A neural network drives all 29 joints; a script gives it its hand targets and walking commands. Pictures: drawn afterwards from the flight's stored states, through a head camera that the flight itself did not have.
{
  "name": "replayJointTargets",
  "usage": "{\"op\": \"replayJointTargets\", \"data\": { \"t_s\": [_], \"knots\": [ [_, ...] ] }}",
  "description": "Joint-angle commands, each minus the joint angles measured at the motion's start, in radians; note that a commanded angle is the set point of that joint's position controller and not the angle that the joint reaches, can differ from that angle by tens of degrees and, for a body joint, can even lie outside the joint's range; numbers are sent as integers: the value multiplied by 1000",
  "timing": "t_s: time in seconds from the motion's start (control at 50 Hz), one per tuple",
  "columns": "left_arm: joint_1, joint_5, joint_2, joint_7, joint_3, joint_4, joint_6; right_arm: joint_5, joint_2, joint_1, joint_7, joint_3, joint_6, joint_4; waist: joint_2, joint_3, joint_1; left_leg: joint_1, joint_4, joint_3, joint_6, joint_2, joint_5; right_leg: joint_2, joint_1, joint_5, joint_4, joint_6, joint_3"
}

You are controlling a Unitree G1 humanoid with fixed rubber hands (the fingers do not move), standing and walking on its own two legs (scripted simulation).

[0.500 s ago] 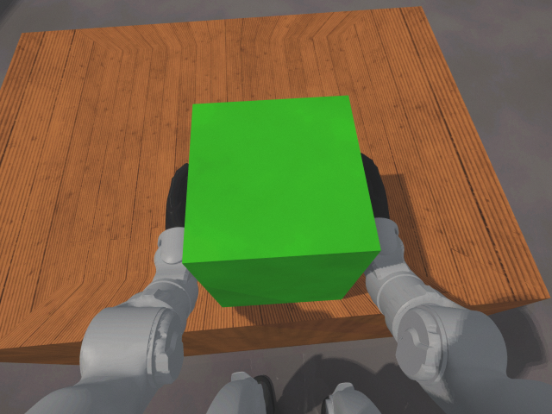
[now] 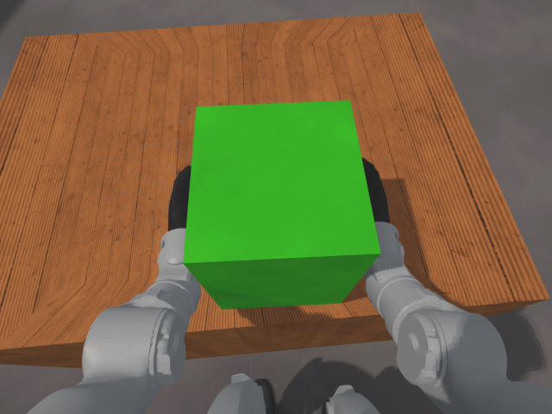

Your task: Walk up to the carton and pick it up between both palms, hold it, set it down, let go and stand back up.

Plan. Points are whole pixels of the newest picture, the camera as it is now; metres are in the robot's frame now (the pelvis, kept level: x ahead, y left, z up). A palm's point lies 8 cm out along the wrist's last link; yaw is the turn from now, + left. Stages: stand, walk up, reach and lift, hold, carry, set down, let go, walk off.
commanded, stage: reach and lift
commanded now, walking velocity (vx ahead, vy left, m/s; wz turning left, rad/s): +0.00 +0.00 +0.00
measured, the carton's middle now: (278, 217) +0.39 +0.02 -0.01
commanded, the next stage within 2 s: none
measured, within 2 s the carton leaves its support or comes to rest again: leaves its support in 0.24 s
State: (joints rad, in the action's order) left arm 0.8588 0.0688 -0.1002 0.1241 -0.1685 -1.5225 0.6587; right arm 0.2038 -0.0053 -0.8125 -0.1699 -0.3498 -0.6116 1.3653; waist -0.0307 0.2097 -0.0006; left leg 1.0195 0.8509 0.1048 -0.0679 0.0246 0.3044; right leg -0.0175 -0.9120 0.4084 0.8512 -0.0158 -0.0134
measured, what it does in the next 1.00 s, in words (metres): shifts its weight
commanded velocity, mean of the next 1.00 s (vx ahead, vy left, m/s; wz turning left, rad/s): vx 0.00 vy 0.00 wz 0.00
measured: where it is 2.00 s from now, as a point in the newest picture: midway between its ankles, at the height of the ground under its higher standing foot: outside the picture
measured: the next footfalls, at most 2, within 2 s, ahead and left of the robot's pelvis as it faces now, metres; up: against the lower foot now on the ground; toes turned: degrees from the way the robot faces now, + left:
none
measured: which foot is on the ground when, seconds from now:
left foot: down 0.00-1.00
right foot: down 0.00-1.00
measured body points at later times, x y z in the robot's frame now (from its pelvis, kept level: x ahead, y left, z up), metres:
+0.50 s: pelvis -0.02 +0.02 +0.00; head +0.06 +0.02 +0.44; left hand +0.42 +0.16 +0.03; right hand +0.40 -0.13 +0.02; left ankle +0.04 +0.07 -0.68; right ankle -0.02 -0.14 -0.68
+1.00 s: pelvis -0.03 +0.04 +0.02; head +0.00 +0.06 +0.47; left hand +0.40 +0.18 +0.09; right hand +0.39 -0.11 +0.09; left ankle +0.04 +0.07 -0.68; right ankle -0.02 -0.14 -0.68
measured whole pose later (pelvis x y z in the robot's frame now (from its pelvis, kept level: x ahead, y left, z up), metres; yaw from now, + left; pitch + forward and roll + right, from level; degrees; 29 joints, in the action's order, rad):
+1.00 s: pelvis -0.03 +0.04 +0.02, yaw -1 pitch +18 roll -6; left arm 0.86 0.12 -0.10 0.21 0.04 -1.26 0.16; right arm 0.00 0.03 -0.74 -0.15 -0.21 -0.10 1.03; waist -0.08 0.28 0.00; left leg 0.83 0.73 0.10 -0.10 0.03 0.23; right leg -0.03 -0.67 0.26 0.61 -0.04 -0.01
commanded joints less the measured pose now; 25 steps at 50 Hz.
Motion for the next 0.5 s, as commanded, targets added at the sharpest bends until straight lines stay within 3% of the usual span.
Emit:
{"op": "replayJointTargets", "data": {
  "t_s": [0.0, 0.16, 0.3, 0.38, 0.48],
  "knots": [
    [625, -118, 697, -122, 326, 214, 47, 85, -767, -486, 150, 426, -12, -97, -42, 927, 4, -643, 87, -139, 122, 24, -700, -72, 169, -608, -94, -2, 73],
    [645, -48, 776, -101, 413, 298, 12, 1, -782, -547, 157, 508, 60, -238, -52, 972, -3, -721, 73, -168, 131, 28, -732, -90, 148, -537, -116, 7, 83],
    [699, 25, 857, -77, 497, 443, -43, -99, -799, -625, 162, 589, 168, -424, -55, 1001, -11, -791, 53, -203, 136, 33, -735, -105, 160, -477, -135, 17, 82],
    [749, 57, 888, -63, 530, 549, -83, -145, -789, -664, 167, 628, 241, -524, -58, 1000, -17, -828, 29, -233, 137, 42, -692, -107, 159, -423, -150, 22, 77],
    [770, 61, 904, -57, 528, 589, -137, -169, -748, -689, 177, 642, 305, -577, -32, 966, -21, -865, -22, -259, 133, 52, -615, -106, 170, -382, -178, 20, 73]
  ]
}}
